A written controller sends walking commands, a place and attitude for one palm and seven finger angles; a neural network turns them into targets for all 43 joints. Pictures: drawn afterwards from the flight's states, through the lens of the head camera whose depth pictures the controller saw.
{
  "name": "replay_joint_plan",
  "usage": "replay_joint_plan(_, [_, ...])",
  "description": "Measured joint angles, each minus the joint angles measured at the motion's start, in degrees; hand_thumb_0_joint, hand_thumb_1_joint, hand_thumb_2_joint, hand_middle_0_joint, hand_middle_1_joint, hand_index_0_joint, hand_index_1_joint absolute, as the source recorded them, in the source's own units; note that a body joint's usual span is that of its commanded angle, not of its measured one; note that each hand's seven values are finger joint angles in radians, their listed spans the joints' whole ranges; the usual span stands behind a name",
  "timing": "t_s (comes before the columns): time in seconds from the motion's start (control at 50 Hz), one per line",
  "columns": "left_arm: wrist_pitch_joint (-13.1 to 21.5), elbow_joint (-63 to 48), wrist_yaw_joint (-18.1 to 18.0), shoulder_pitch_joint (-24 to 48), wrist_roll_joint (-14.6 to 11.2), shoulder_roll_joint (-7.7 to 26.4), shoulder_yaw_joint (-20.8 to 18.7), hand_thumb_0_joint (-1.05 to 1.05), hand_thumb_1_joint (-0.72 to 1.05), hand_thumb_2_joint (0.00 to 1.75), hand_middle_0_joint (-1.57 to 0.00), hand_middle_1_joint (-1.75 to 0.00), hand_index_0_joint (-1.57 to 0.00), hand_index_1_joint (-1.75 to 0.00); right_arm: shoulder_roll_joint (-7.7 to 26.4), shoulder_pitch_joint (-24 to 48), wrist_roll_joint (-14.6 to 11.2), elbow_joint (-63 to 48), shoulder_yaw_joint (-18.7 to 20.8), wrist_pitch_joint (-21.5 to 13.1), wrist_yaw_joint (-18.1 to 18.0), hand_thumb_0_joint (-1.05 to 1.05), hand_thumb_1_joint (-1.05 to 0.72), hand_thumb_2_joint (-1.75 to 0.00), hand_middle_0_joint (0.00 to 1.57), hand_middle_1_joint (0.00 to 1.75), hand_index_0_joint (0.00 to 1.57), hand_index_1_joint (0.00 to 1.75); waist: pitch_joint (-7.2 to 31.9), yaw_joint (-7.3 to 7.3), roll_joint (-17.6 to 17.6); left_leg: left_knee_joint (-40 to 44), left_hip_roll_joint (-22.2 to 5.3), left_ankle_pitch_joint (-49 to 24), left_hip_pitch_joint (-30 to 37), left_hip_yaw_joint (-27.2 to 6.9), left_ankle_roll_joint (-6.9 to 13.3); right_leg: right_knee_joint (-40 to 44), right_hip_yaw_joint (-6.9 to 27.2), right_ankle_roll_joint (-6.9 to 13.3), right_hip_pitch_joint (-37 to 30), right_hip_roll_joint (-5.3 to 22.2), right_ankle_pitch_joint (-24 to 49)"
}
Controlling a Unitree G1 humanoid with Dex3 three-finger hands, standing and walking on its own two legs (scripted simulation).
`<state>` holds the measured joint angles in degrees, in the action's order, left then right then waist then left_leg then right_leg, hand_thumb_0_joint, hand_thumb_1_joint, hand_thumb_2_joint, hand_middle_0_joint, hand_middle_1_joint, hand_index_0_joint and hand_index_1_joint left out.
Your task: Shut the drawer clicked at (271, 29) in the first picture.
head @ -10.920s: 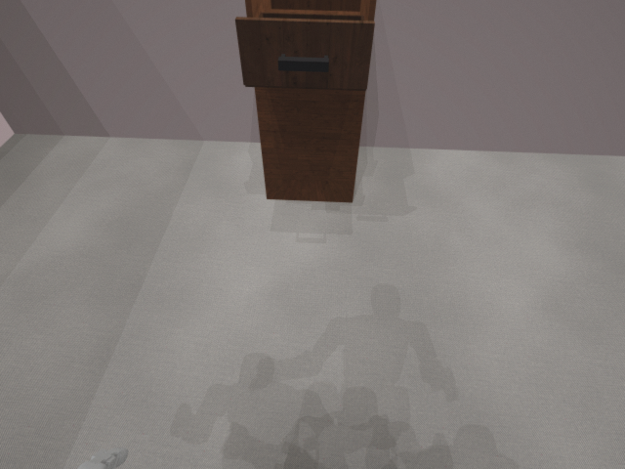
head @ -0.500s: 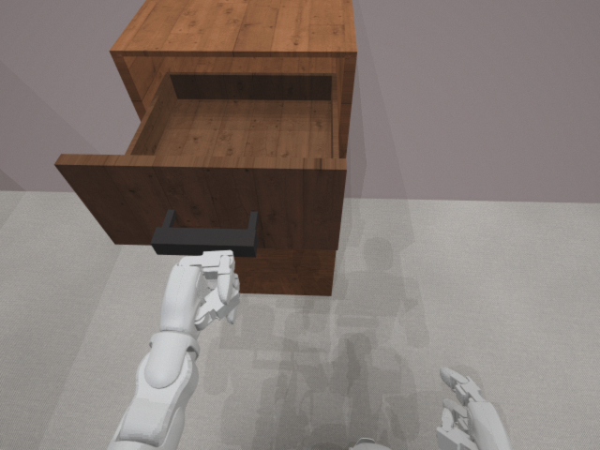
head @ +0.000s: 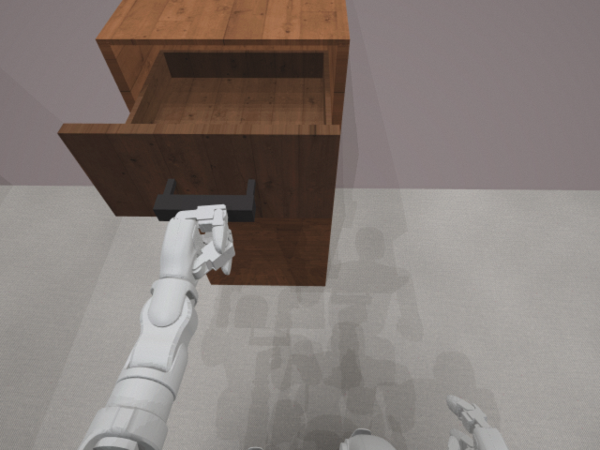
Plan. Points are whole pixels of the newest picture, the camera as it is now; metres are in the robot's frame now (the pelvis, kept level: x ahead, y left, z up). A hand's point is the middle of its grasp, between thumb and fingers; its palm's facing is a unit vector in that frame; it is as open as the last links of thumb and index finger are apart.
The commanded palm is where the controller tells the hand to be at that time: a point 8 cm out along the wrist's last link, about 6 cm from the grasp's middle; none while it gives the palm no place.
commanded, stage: push the drawer shut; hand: left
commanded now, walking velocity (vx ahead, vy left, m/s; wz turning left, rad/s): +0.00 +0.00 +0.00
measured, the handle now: (208, 196) +0.45 +0.15 +0.07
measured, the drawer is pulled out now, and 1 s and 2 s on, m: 0.22 0.09 0.00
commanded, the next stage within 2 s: none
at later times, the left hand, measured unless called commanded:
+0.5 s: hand (237, 208) +0.43 +0.10 +0.06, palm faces -0.01 -1.00 -0.04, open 3.0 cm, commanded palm +0.41 +0.16 +0.07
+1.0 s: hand (245, 174) +0.49 +0.10 +0.06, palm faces +0.00 -1.00 -0.04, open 3.3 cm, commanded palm +0.47 +0.15 +0.07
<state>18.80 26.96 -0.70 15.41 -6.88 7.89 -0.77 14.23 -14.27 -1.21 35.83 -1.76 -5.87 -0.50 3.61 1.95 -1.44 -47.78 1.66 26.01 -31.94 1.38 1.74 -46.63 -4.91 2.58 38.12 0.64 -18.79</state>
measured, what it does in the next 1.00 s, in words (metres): stands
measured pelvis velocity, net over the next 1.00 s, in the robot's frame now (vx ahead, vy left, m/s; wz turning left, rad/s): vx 0.00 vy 0.00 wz -0.03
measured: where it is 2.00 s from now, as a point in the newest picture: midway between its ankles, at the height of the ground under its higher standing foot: outside the picture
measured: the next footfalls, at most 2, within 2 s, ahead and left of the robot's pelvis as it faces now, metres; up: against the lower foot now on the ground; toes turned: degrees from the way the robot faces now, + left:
none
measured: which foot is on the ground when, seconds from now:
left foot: down 0.00-1.00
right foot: down 0.00-1.00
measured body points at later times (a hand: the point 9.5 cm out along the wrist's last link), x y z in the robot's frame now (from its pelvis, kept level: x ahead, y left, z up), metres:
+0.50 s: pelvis +0.00 +0.01 +0.00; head +0.07 +0.00 +0.44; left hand +0.42 +0.16 +0.07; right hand +0.07 -0.25 -0.13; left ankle -0.02 +0.10 -0.70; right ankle +0.05 -0.09 -0.70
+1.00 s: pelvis +0.00 +0.00 -0.01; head +0.10 -0.01 +0.43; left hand +0.49 +0.15 +0.07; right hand +0.01 -0.26 -0.14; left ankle -0.02 +0.10 -0.70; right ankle +0.05 -0.09 -0.70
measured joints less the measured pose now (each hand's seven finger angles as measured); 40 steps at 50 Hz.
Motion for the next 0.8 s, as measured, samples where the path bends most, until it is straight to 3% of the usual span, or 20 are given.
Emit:
replay_joint_plan(0.16, [1.0, 8.4, -0.4, 7.1, 0.2, 0.5, -2.8, -0.01, 0.86, 0.92, -1.4, -1.6, -1.4, -1.6, 0.2, -1.6, 0.3, 0.7, 0.3, 0.5, 0.3, 0.01, -0.9, -0.9, 0.2, 0.3, 0.21, 0.3, 0.6, 1.23, 0.0, 0.1, -0.1, -0.2, -1.1, 0.7, 0.3, 0.2, 0.7, -0.2, 1.3, -0.2, 0.6])
replay_joint_plan(0.38, [4.0, 14.9, -1.3, 11.8, 1.2, 0.0, -5.1, 0.01, 0.88, 0.92, -1.4, -1.6, -1.4, -1.6, 0.4, -4.2, 1.0, 1.6, 0.9, 1.6, 1.4, 0.01, -0.9, -0.9, 0.2, 0.3, 0.2, 0.3, 1.3, 1.84, 0.0, 0.0, -0.2, 0.1, -2.1, 1.5, 0.6, 0.0, 1.5, -0.5, 2.6, -0.3, 0.6])
replay_joint_plan(0.8, [7.3, 33.8, -1.0, 29.0, 3.1, 4.4, -10.9, 0.01, 0.9, 0.95, -1.4, -1.6, -1.4, -1.6, 0.5, -5.3, 2.1, 2.2, 0.4, 3.6, 1.7, 0.01, -0.9, -0.9, 0.2, 0.3, 0.21, 0.3, 1.2, 4.46, 0.4, -2.3, -0.3, 0.2, -7.6, 1.5, 0.6, -1.8, 1.4, -0.3, 7.9, -0.3, 0.7])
